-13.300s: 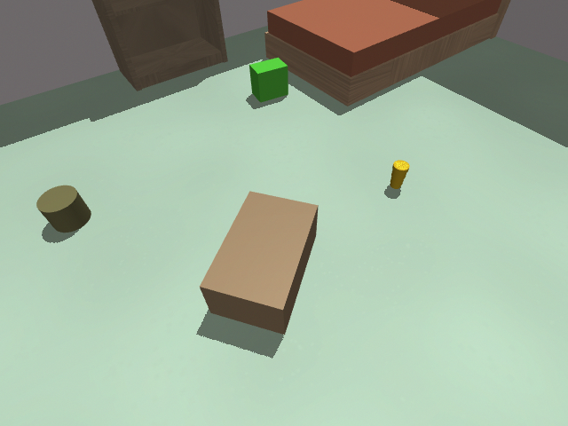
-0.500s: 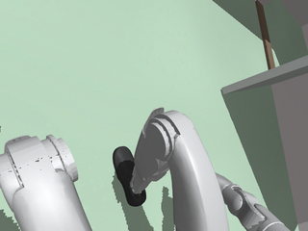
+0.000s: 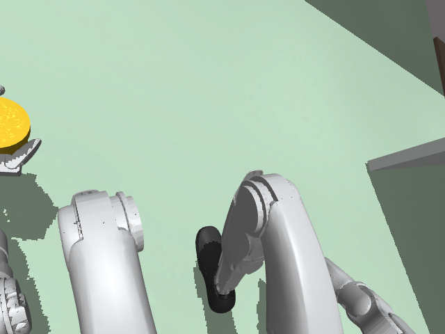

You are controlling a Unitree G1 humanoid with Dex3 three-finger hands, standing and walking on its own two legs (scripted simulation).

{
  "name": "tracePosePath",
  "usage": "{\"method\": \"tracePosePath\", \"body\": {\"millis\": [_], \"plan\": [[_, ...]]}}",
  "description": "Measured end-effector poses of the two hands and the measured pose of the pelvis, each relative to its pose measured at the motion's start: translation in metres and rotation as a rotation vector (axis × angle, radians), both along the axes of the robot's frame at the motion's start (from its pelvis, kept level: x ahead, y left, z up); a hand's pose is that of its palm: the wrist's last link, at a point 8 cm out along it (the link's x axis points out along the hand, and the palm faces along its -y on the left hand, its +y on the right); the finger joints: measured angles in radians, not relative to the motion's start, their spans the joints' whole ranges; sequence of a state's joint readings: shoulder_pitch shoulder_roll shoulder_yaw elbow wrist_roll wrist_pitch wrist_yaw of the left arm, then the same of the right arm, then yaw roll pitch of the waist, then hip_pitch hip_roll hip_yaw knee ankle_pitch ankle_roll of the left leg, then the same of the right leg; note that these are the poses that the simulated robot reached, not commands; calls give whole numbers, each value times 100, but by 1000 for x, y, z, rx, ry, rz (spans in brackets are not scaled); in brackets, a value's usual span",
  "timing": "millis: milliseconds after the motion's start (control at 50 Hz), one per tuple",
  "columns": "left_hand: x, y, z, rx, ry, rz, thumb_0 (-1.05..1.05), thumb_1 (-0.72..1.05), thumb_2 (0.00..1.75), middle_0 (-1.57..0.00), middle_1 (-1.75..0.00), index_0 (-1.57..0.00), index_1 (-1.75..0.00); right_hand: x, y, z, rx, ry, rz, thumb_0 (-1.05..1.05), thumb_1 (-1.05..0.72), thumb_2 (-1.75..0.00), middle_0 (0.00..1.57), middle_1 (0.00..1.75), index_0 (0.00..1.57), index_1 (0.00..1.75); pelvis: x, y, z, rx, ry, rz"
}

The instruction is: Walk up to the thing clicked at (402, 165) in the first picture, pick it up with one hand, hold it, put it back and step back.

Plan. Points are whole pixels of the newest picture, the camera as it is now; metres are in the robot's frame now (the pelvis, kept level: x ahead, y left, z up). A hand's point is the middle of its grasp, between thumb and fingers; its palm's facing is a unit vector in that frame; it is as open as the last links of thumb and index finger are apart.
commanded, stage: settle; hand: left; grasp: from the side
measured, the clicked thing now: (0, 140) +0.42 +0.31 -0.15
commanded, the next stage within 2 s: lift in 1.38 s
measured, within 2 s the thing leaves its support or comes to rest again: neither
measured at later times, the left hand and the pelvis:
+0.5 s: hand out of the picture +0.41 +0.31 -0.03, palm faces +0.31 -0.95 -0.07, open 10.1 cm; pelvis +0.02 -0.01 +0.03, yaw +6 degrees
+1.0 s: hand out of the picture +0.41 +0.30 +0.02, palm faces +0.33 -0.94 -0.04, open 10.1 cm; pelvis +0.03 -0.02 +0.06, yaw +9 degrees
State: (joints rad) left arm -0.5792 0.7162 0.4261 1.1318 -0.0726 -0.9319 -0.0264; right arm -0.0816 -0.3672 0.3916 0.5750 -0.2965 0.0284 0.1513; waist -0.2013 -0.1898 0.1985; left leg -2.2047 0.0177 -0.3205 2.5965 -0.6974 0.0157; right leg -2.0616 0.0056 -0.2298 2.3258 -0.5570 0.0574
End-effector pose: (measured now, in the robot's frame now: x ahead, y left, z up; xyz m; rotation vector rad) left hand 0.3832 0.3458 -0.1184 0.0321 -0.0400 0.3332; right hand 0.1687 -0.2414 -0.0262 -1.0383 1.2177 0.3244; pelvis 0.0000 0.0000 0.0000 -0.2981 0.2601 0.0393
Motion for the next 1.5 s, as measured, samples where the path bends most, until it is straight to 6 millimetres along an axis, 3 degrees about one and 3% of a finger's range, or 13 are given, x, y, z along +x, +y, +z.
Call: {"method": "tracePosePath", "body": {"millis": [280, 540, 700, 900, 1240, 1500], "plan": [[-18, 4, 56, -10, 31, 2, 4, -32, 105, -80, -99, -68, -97, 24, -3, -15, 150, -82, -139, 0, -89, -90, 20, 30, 21, 30, 7, -7, 15, 64, 121, 34], [-9, 4, 97, 9, 84, -11, 4, -33, 106, -81, -98, -69, -96, 24, -12, -36, 229, -50, -303, 0, -90, -90, 20, 30, 21, 30, 24, -14, 32, 116, 242, 58], [-2, -1, 113, -11, 83, -20, 4, -33, 106, -81, -98, -69, -96, 33, -15, -32, 248, -81, -349, 0, -90, -90, 20, 30, 21, 30, 30, -15, 42, 133, 284, 65], [-9, -2, 139, -16, 72, 6, 4, -33, 106, -81, -98, -69, -96, 47, -16, -19, 263, -130, -352, 0, -91, -90, 20, 30, 20, 30, 31, -17, 57, 150, 304, 77], [-13, -9, 157, -18, 92, 6, 4, -33, 106, -81, -98, -69, -96, 33, -16, -11, 293, -137, -383, 0, -91, -90, 20, 30, 20, 30, 25, -19, 70, 169, 302, 90], [-3, -13, 168, -19, 81, 4, 4, -33, 106, -81, -98, -69, -96, 21, -20, -8, 287, -118, -410, 0, -90, -90, 20, 30, 20, 30, 26, -20, 76, 175, 310, 91]]}}
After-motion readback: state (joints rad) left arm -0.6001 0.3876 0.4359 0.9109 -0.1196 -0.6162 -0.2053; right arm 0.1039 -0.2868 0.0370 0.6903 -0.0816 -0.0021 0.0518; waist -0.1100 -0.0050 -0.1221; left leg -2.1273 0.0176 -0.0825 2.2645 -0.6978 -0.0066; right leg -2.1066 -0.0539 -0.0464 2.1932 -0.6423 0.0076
